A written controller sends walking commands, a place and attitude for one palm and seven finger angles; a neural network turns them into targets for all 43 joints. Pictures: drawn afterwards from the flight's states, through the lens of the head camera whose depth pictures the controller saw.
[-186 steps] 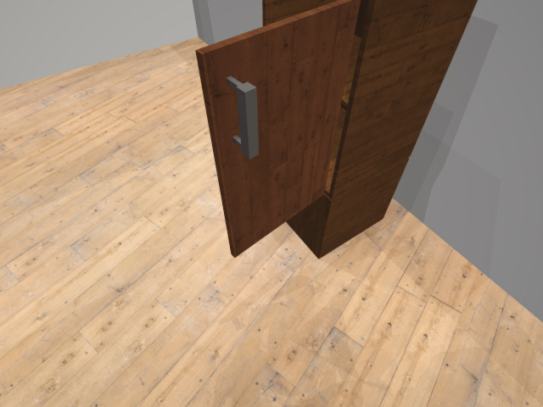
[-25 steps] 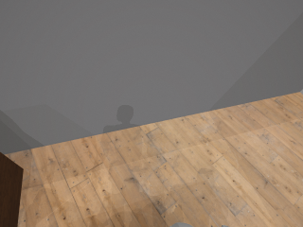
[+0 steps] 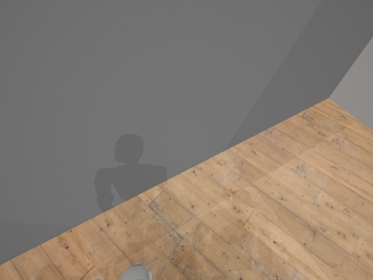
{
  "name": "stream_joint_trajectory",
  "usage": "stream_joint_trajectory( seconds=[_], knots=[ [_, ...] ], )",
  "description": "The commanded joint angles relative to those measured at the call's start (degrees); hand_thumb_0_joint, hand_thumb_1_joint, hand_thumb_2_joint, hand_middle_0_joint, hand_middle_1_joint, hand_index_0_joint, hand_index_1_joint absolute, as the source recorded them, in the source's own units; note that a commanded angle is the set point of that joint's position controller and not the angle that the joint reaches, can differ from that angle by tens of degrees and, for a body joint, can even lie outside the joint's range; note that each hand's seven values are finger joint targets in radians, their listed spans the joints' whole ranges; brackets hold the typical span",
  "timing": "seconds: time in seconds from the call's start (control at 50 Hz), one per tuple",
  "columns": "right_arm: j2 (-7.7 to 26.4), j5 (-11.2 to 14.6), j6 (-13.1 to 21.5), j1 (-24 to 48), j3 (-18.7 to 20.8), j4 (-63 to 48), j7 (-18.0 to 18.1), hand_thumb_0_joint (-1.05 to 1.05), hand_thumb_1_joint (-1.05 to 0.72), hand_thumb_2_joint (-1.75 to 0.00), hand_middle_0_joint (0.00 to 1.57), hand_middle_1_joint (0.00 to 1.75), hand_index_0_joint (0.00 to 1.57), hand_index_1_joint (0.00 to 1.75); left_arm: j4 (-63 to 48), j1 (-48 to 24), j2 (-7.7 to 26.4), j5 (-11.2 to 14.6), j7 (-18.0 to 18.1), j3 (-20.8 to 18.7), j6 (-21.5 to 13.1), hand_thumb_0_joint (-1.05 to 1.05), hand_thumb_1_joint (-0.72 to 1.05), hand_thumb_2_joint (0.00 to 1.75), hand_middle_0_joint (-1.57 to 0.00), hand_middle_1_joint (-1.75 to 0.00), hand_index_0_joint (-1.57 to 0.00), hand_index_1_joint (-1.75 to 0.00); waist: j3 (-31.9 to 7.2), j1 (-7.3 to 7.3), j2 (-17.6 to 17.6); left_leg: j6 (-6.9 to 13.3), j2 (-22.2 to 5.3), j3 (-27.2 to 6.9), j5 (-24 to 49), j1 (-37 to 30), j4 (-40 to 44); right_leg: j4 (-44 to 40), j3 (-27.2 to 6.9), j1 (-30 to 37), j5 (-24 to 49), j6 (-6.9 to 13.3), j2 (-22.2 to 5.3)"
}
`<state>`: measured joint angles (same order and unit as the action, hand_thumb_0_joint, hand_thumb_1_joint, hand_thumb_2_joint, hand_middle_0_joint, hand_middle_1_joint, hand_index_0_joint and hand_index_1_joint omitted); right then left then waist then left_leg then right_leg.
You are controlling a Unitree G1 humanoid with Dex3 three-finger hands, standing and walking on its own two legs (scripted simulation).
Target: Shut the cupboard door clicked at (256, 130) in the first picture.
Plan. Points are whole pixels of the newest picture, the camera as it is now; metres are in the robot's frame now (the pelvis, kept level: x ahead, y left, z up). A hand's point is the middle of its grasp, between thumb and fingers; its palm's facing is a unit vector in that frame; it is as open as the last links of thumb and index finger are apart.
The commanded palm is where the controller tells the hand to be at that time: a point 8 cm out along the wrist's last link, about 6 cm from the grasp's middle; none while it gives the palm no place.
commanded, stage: turn to face it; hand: left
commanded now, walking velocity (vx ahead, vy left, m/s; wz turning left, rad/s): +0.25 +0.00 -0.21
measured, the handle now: out of the picture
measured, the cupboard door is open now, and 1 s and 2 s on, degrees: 97 97 97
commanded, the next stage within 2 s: none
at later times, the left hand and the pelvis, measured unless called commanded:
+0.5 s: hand (112, 232) +0.25 +0.20 -0.17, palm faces +0.17 -0.96 -0.21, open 7.4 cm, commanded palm none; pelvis +0.18 +0.01 -0.01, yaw +9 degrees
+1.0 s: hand (100, 235) +0.25 +0.23 -0.16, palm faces +0.46 -0.83 -0.31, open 7.4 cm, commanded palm none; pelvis +0.26 -0.01 -0.02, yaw +27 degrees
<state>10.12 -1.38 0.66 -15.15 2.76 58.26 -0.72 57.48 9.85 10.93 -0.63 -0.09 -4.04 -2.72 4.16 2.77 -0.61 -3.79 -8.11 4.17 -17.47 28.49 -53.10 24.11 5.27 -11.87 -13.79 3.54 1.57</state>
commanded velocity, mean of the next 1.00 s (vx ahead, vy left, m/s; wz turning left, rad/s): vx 0.01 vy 0.00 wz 0.55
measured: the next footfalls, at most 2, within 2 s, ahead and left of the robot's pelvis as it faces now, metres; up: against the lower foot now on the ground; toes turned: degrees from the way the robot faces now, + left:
left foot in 0.16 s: +0.21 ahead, +0.14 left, +0.00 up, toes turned +5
right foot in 0.46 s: +0.23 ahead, -0.11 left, +0.00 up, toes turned +4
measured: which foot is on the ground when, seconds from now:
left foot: up 0.00-0.14, down 0.16-0.46, up 0.48-0.70, down 0.72-1.00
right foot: down 0.00-0.16, up 0.18-0.44, down 0.46-0.72, up 0.74-0.98, down 1.00-1.00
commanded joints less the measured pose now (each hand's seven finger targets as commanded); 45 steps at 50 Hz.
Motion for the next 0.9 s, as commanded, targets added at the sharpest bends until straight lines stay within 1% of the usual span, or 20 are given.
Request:
stream_joint_trajectory(
  seconds=[0.0, 0.06, 0.1, 0.14, 0.16, 0.2, 0.26, 0.38, 0.4, 0.44, 0.46, 0.54, 0.6, 0.64, 0.66, 0.68, 0.7, 0.72, 0.8, 0.88],
  knots=[
    [2.50, -0.10, 1.38, 1.68, 0.44, -3.84, -0.27, 0.00, -0.90, -0.90, 0.20, 0.30, 0.20, 0.30, 0.04, 5.74, 8.16, -0.38, -0.53, -1.23, -1.72, 0.00, 0.90, 0.90, -0.20, -0.30, -0.20, -0.30, -3.04, -2.85, -4.18, 0.20, 1.94, 1.66, 3.52, -1.15, 12.10, -9.86, -10.99, 4.42, 13.49, 6.89, -14.05],
    [3.63, 0.04, 2.28, 2.76, 0.48, -4.05, 0.04, 0.00, -0.90, -0.90, 0.20, 0.30, 0.20, 0.30, 1.12, 6.23, 8.52, -0.17, -0.24, -1.17, -1.44, 0.00, 0.90, 0.90, -0.20, -0.30, -0.20, -0.30, -3.50, -2.25, -4.36, 0.92, 3.53, 2.20, 7.31, -7.33, 20.88, -4.51, -10.53, 6.09, 18.90, 4.86, -13.16],
    [6.74, -0.23, 3.00, -5.77, 0.79, -0.29, 0.66, 0.00, -0.90, -0.90, 0.20, 0.30, 0.20, 0.30, 1.17, 6.01, 6.33, 0.13, 0.09, -0.44, -1.14, 0.00, 0.90, 0.90, -0.20, -0.30, -0.20, -0.30, -7.06, 1.52, 2.38, 3.61, 2.11, -0.81, 18.61, -23.22, 26.09, 7.33, -5.14, -0.16, 18.72, 0.88, -8.98],
    [14.07, -1.00, 2.35, -14.98, 2.16, 1.72, 1.70, 0.00, -0.90, -0.90, 0.20, 0.30, 0.20, 0.30, -0.25, 8.88, 2.50, 0.36, 0.36, 1.01, -1.02, 0.00, 0.90, 0.90, -0.20, -0.30, -0.20, -0.30, -12.90, 3.61, 15.39, 16.22, -17.06, -24.60, 33.30, -34.64, 31.54, 34.88, 0.77, -14.76, -21.88, -3.03, 0.55],
    [13.50, -0.88, 1.77, -12.38, 1.67, 1.27, 2.13, 0.00, -0.90, -0.90, 0.20, 0.30, 0.20, 0.30, -0.77, 6.23, 3.33, 0.05, 0.78, 1.21, -0.48, 0.00, 0.90, 0.90, -0.20, -0.30, -0.20, -0.30, -10.65, 2.60, 15.59, 17.67, -17.43, -27.16, 32.30, -31.01, 32.58, 41.89, -3.91, -18.64, -22.71, -3.09, -1.89],
    [9.15, -0.48, 1.77, -6.32, 0.87, -0.23, 2.48, 0.00, -0.90, -0.90, 0.20, 0.30, 0.20, 0.30, -1.09, 2.37, 3.04, -0.14, 0.55, 0.92, -0.12, 0.00, 0.90, 0.90, -0.20, -0.30, -0.20, -0.30, -4.47, 0.13, 11.24, 16.09, -13.60, -22.92, 31.80, -19.89, 34.40, 41.16, -5.95, -18.63, -16.63, -4.36, -5.99],
    [9.12, -0.33, 1.88, -1.52, 0.68, -1.25, 2.72, 0.00, -0.90, -0.90, 0.20, 0.30, 0.20, 0.30, -0.71, 2.86, 1.48, 0.09, 0.18, 1.30, 1.12, 0.00, 0.90, 0.90, -0.20, -0.30, -0.20, -0.30, -6.70, -1.96, 8.11, 12.85, -7.58, -13.74, 37.46, -16.51, 32.89, 25.55, -3.78, -9.07, -13.26, -5.90, -5.12],
    [10.37, 0.21, -0.60, 3.38, 2.09, -3.44, 2.06, 0.00, -0.90, -0.90, 0.20, 0.30, 0.20, 0.30, -1.72, 5.69, 4.04, -0.22, 0.83, -0.46, 1.82, 0.00, 0.90, 0.90, -0.20, -0.30, -0.20, -0.30, -7.67, -4.25, 6.43, 9.04, -2.23, -15.49, 14.96, -7.94, 30.32, 4.45, -1.43, 4.00, 0.35, -6.22, -3.55],
    [8.89, 0.48, -0.76, 3.98, 1.99, -4.18, 1.68, 0.00, -0.90, -0.90, 0.20, 0.30, 0.20, 0.30, -2.13, 5.93, 6.32, -0.51, 1.19, -1.07, 1.59, 0.00, 0.90, 0.90, -0.20, -0.30, -0.20, -0.30, -6.91, -4.65, 2.70, 6.61, 0.84, -13.47, 7.88, -2.35, 27.69, -0.55, -6.14, 8.79, 0.49, -5.12, -8.10],
    [5.81, 0.34, -1.30, 4.24, 1.83, -6.09, 0.72, 0.00, -0.90, -0.90, 0.20, 0.30, 0.20, 0.30, -3.01, 6.91, 13.20, -1.11, 1.47, -2.33, 1.80, 0.00, 0.90, 0.90, -0.20, -0.30, -0.20, -0.30, -6.16, -5.47, -13.11, 1.54, 9.93, -1.32, -11.17, 2.53, 10.24, -8.40, -20.32, 8.00, 1.53, 3.55, -26.77],
    [6.39, 0.24, -1.85, 5.75, 2.36, -6.39, 0.76, 0.00, -0.90, -0.90, 0.20, 0.30, 0.20, 0.30, -3.48, 5.99, 11.97, -1.06, 1.91, -2.52, 1.62, 0.00, 0.90, 0.90, -0.20, -0.30, -0.20, -0.30, -5.94, -6.13, -15.52, 1.43, 7.88, -1.74, -16.29, 3.54, -1.46, -8.83, -20.86, 6.71, 8.52, 6.63, -29.09],
    [4.08, 0.73, -2.38, 6.73, 1.38, -6.55, -0.13, 0.00, -0.90, -0.90, 0.20, 0.30, 0.20, 0.30, -4.29, 2.82, 10.02, -1.16, 1.97, -1.72, 1.51, 0.00, 0.90, 0.90, -0.20, -0.30, -0.20, -0.30, -3.47, -3.94, -10.51, 0.36, 4.89, -0.21, -13.38, 3.02, -0.12, -0.37, -3.52, 9.13, 33.70, 3.07, -22.71],
    [3.32, 0.71, -2.28, 7.99, 0.83, -7.48, -0.72, 0.00, -0.90, -0.90, 0.20, 0.30, 0.20, 0.30, -4.16, 4.40, 11.61, -1.12, 1.82, -1.91, 1.54, 0.00, 0.90, 0.90, -0.20, -0.30, -0.20, -0.30, -3.36, -4.47, -10.13, 0.68, 6.93, 4.21, -7.32, -1.61, 11.27, 3.71, 0.48, 10.06, 40.40, 0.58, -21.34],
    [5.04, 0.43, -2.22, 5.56, 1.10, -7.64, -0.68, 0.00, -0.90, -0.90, 0.20, 0.30, 0.20, 0.30, -4.81, 3.79, 12.43, -0.69, 1.61, -2.08, 1.51, 0.00, 0.90, 0.90, -0.20, -0.30, -0.20, -0.30, -5.40, -2.61, -9.85, 1.48, 8.36, 5.79, 0.29, -8.47, 19.21, 9.00, 3.46, 8.28, 41.02, -1.48, -20.37],
    [6.62, 0.21, -2.15, 2.87, 1.64, -7.32, -0.72, 0.00, -0.90, -0.90, 0.20, 0.30, 0.20, 0.30, -5.27, 3.04, 12.38, -0.43, 1.40, -1.95, 1.57, 0.00, 0.90, 0.90, -0.20, -0.30, -0.20, -0.30, -7.23, -0.89, -7.86, 2.12, 8.14, 5.42, 6.74, -15.14, 24.05, 14.20, 4.91, 4.78, 37.53, -3.18, -19.59],
    [10.95, -0.31, -1.71, -1.28, 2.71, -6.84, -0.53, 0.00, -0.90, -0.90, 0.20, 0.30, 0.20, 0.30, -6.93, 2.68, 11.15, 0.00, 1.13, -1.68, 1.73, 0.00, 0.90, 0.90, -0.20, -0.30, -0.20, -0.30, -11.09, 1.39, 1.41, 5.32, 1.62, -1.92, 22.80, -25.65, 25.99, 23.70, 6.50, -4.07, 25.35, -5.90, -16.98],
    [17.76, -0.58, -1.36, -6.02, 4.51, -6.64, -0.10, 0.00, -0.90, -0.90, 0.20, 0.30, 0.20, 0.30, -9.64, 1.44, 6.94, 0.55, 0.84, -0.69, 2.07, 0.00, 0.90, 0.90, -0.20, -0.30, -0.20, -0.30, -13.92, 3.70, 19.03, 16.06, -15.69, -25.56, 48.90, -33.36, 27.91, 39.24, 5.94, -19.15, -19.30, -9.60, -8.48],
    [19.79, -0.14, -1.89, -8.70, 4.78, -5.47, 0.18, 0.00, -0.90, -0.90, 0.20, 0.30, 0.20, 0.30, -11.66, -1.40, 7.90, -0.22, 1.50, -0.60, 2.97, 0.00, 0.90, 0.90, -0.20, -0.30, -0.20, -0.30, -15.48, 4.51, 10.88, 19.23, -19.09, -26.21, 41.37, -30.48, 28.89, 45.75, -2.31, -19.37, -26.44, -8.11, -7.57],
    [14.47, -0.47, -1.33, 2.88, 3.46, -8.50, 1.51, 0.00, -0.90, -0.90, 0.20, 0.30, 0.20, 0.30, -9.85, -2.89, 6.54, -0.27, 0.80, -0.87, 3.96, 0.00, 0.90, 0.90, -0.20, -0.30, -0.20, -0.30, -6.05, -0.33, 11.12, 13.18, -8.93, -17.64, 23.53, -17.58, 32.10, 40.61, -5.30, -19.97, -13.81, -8.20, -7.96],
    [15.52, -0.62, -1.85, 6.21, 3.90, -9.55, 1.23, 0.00, -0.90, -0.90, 0.20, 0.30, 0.20, 0.30, -9.16, 0.44, 6.00, -0.17, 0.44, -0.67, 3.95, 0.00, 0.90, 0.90, -0.20, -0.30, -0.20, -0.30, -7.70, -1.64, 9.53, 11.93, -5.87, -15.81, 19.92, -14.52, 30.66, 23.15, -2.39, -9.80, -12.86, -7.64, -4.37]
  ],
)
